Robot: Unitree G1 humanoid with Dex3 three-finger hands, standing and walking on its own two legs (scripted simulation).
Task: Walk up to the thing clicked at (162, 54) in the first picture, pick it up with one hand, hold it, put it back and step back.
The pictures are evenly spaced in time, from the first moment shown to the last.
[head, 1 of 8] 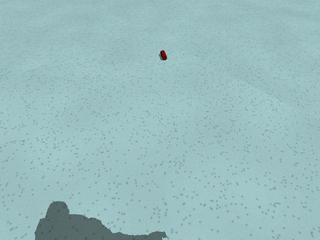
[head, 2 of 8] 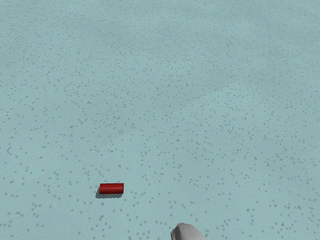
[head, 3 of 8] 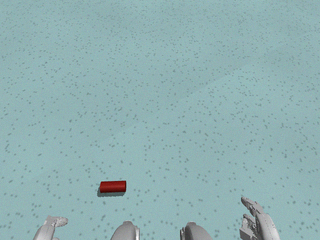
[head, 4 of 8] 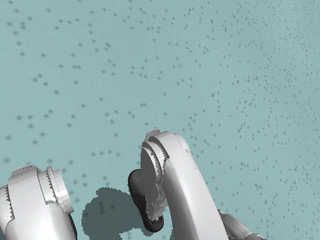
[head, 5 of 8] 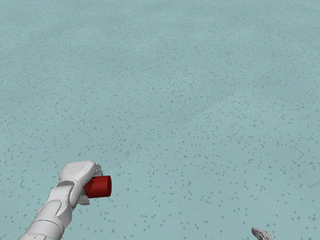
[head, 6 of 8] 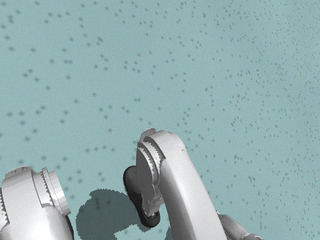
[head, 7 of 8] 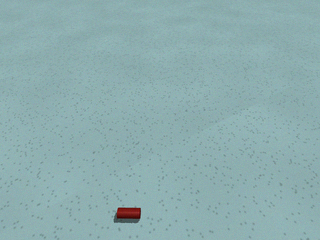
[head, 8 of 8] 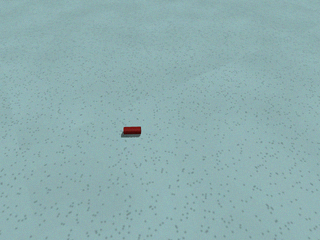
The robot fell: no
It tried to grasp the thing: yes
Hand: left
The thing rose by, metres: 0.67
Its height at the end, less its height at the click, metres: +0.00
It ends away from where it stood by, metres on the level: 0.00
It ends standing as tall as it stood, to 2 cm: yes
